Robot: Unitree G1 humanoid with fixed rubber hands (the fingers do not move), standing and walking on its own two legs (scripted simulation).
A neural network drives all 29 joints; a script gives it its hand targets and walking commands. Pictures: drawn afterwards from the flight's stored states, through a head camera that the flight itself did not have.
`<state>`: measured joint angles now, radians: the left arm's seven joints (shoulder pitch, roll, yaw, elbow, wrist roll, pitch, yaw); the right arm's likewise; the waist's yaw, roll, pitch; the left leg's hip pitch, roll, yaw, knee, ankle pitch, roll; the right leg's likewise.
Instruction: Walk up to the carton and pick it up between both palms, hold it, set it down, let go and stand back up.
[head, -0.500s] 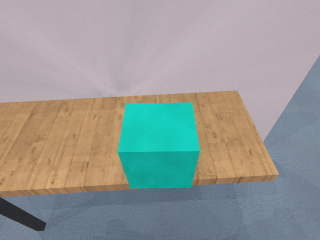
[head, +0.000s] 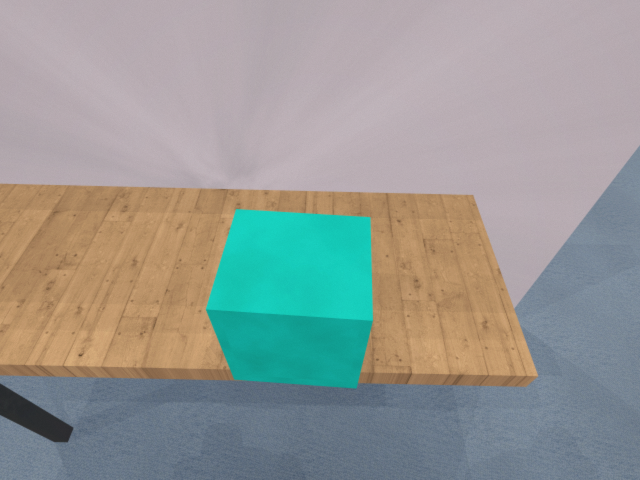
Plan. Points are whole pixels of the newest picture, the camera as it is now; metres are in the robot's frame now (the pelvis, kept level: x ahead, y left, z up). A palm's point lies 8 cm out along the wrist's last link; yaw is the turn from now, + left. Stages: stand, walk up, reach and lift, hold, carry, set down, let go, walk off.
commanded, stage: walk up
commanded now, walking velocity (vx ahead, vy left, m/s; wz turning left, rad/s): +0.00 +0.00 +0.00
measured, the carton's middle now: (298, 302) +0.38 +0.06 -0.03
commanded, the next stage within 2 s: none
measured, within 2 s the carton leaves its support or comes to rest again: neither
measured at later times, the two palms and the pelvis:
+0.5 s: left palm out of the picture -0.09 +0.25 -0.12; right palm out of the picture -0.02 -0.20 -0.15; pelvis -0.01 +0.03 +0.01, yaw +0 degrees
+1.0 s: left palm out of the picture -0.01 +0.35 -0.16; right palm out of the picture +0.10 -0.07 -0.12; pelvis +0.04 +0.15 +0.00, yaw +0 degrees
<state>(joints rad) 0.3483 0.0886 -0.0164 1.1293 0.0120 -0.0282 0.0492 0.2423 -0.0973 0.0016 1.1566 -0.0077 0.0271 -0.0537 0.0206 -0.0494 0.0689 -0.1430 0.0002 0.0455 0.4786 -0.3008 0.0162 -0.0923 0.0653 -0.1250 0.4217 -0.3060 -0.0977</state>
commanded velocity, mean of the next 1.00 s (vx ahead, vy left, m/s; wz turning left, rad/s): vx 0.04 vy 0.05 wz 0.00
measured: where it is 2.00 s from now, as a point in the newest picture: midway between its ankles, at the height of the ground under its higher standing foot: outside the picture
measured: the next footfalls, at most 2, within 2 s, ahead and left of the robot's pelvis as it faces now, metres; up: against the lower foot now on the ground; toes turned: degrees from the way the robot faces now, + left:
left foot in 0.76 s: +0.13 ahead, +0.24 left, +0.00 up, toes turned +6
right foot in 1.18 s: +0.03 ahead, +0.06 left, +0.00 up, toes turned -4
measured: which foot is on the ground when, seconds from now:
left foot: down 0.00-0.32, up 0.34-0.74, down 0.76-1.00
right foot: down 0.00-0.78, up 0.80-1.00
